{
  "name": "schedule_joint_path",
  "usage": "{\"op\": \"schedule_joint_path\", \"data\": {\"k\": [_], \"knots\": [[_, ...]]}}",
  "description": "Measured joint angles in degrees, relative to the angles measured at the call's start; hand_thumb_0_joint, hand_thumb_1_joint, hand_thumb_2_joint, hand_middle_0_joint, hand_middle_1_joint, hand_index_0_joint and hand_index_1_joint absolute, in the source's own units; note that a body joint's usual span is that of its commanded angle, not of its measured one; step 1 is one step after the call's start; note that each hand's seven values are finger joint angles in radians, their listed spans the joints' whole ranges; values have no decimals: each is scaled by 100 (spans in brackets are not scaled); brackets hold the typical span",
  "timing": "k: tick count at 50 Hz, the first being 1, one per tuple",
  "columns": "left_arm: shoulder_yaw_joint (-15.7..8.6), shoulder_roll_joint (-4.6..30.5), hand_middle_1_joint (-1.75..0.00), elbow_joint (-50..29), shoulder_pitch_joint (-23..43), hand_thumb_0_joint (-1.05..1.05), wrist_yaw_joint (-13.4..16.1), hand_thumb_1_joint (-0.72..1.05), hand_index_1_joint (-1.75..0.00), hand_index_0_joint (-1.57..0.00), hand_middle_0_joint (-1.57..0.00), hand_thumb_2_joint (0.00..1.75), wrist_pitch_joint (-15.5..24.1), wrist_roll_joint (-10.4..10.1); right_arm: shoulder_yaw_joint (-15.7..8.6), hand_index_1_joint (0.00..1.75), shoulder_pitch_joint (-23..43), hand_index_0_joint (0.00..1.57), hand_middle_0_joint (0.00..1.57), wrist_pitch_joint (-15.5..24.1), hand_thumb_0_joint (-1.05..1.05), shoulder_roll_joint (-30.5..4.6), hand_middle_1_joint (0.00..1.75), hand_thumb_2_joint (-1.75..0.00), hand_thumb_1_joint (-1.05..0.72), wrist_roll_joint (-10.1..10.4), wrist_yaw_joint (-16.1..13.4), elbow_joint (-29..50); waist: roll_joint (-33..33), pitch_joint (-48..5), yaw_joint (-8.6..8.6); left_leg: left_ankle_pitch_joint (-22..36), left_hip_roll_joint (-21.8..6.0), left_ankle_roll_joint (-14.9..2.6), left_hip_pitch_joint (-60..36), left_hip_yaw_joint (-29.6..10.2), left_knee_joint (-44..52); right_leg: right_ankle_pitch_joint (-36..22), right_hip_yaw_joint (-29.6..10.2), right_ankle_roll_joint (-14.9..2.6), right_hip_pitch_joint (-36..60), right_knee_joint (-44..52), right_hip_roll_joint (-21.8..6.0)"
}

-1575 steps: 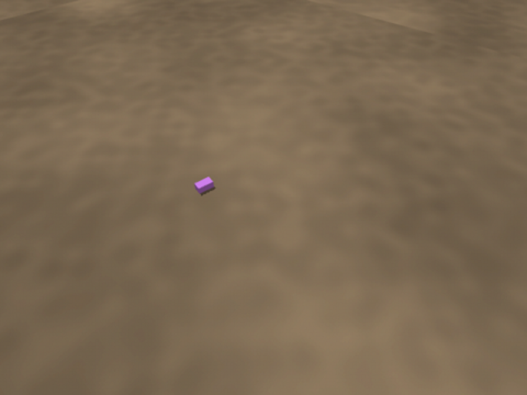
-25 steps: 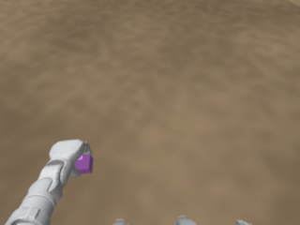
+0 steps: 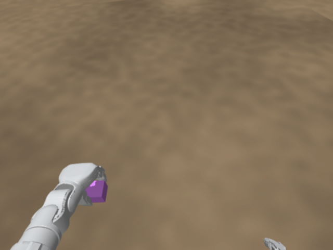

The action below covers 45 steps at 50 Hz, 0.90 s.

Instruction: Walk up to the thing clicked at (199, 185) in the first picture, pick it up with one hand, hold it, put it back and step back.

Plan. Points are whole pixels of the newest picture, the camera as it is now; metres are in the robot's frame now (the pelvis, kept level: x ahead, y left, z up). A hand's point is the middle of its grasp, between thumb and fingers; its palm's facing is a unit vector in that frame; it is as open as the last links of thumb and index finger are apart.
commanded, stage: hold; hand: left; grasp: from above
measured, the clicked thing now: (89, 191) +0.32 +0.23 -0.09
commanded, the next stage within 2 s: crouch in 1.56 s
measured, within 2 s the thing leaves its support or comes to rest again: neither
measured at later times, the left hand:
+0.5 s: hand (83, 195) +0.29 +0.22 -0.03, palm faces -0.45 -0.03 -0.89, open 7.7 cm
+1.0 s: hand (80, 195) +0.28 +0.21 -0.01, palm faces -0.44 -0.04 -0.90, open 7.8 cm
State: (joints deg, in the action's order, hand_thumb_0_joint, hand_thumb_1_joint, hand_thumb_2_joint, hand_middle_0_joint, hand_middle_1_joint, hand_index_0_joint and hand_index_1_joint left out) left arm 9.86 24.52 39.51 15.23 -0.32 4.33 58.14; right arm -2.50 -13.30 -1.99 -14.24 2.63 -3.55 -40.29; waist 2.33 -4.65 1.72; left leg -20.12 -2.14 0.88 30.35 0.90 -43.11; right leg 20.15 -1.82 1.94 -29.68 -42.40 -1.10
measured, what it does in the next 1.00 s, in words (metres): stands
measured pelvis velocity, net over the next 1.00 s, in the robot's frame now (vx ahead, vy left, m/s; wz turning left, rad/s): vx -0.01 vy -0.01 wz -0.01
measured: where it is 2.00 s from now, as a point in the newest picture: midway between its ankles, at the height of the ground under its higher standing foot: outside the picture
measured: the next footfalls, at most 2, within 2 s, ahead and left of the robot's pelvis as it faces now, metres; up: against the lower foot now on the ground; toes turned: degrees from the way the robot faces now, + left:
none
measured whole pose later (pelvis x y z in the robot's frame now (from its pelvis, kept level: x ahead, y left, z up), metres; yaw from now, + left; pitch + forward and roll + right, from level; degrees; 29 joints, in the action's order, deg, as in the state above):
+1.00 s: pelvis -0.01 -0.01 +0.02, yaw +0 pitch +2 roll +1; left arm 9.9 25.0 29.8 10.4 -5.1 4.4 56.4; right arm -1.4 -10.8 -2.7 -14.5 3.6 -4.7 -38.2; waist 3.2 -1.6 -0.2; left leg -15.6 -1.8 1.1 20.6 1.7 -34.1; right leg 16.5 -2.5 1.6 -21.1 -35.4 -1.3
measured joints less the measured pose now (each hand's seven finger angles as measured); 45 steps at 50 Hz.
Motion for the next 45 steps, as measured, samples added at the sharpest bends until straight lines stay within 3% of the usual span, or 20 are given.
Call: {"op": "schedule_joint_path", "data": {"k": [45], "knots": [[-6, 26, -37, -891, -460, 0, -421, 35, -32, -90, -87, 18, 14, -139, 92, 30, 220, 20, 20, -74, 1, -38, 30, -90, -92, 94, -109, 200, 79, 266, -178, 409, 29, 27, -864, 75, 779, -326, -62, -35, 749, 585, -20]]}}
